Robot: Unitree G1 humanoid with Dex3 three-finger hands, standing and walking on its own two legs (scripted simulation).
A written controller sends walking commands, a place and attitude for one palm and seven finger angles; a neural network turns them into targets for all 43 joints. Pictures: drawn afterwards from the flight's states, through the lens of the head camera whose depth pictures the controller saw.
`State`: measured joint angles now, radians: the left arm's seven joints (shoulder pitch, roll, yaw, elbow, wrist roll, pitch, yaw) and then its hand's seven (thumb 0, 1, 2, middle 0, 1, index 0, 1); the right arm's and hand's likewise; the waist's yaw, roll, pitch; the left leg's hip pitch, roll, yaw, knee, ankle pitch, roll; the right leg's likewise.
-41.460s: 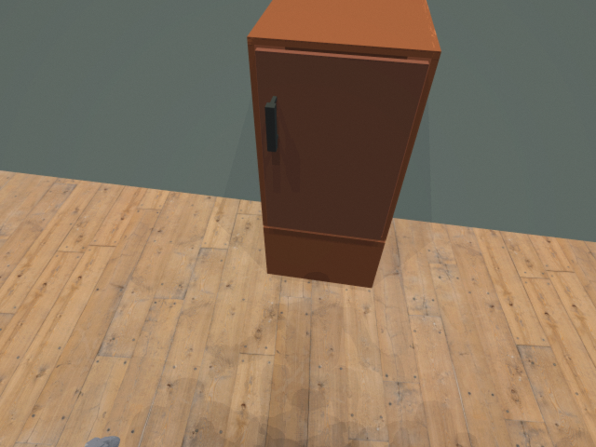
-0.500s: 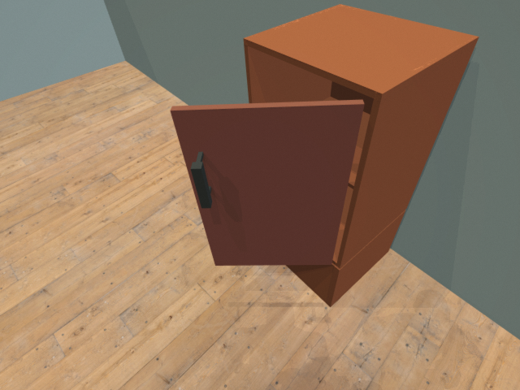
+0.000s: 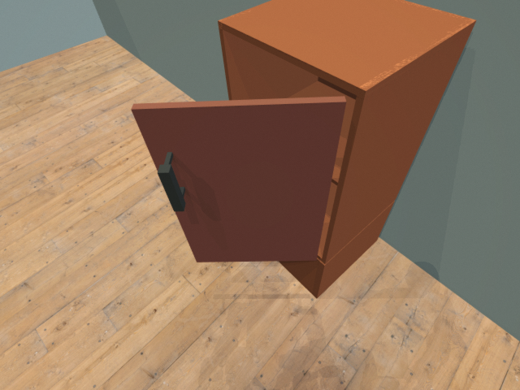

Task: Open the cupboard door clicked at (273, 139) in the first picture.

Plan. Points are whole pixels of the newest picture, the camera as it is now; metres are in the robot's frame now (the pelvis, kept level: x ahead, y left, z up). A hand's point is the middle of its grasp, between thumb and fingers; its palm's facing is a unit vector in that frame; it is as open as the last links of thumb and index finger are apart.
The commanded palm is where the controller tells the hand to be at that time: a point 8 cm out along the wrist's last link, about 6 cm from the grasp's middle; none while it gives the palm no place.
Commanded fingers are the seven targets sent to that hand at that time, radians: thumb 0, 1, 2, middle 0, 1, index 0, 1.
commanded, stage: look again from close up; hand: left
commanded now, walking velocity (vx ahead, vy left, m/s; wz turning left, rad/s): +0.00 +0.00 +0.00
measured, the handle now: (174, 182) +0.52 +0.22 -0.03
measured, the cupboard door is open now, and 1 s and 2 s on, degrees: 48 48 48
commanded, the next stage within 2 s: raise the hand with hooked fingers in 0.18 s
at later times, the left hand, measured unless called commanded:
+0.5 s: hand (154, 324) +0.22 +0.18 -0.01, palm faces +0.26 -0.96 -0.06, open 7.7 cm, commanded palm +0.12 +0.23 -0.06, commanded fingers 0.00 0.62 0.78 -0.22 -0.48 -0.22 -0.48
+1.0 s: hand (133, 358) +0.18 +0.21 -0.05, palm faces -0.05 -1.00 -0.03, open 10.4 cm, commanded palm +0.14 +0.28 -0.04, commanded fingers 0.00 0.04 0.53 -0.26 -0.86 -0.26 -0.86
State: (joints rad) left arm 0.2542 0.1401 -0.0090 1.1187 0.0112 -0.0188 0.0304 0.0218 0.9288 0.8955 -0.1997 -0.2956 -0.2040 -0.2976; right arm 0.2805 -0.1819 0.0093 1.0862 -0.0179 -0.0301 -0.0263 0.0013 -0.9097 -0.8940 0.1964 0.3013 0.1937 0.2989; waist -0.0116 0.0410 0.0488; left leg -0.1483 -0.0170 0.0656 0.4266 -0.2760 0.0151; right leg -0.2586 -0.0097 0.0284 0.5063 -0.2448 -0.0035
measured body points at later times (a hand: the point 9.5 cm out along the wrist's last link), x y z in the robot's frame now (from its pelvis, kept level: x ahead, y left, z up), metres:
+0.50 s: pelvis +0.00 -0.02 -0.02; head +0.01 -0.04 +0.43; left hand +0.20 +0.23 -0.01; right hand +0.15 -0.28 -0.12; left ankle -0.03 +0.11 -0.74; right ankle +0.02 -0.12 -0.74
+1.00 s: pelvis -0.06 +0.00 -0.09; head +0.00 +0.02 +0.35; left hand +0.17 +0.27 -0.04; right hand +0.14 -0.18 -0.18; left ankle -0.03 +0.11 -0.74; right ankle +0.01 -0.11 -0.74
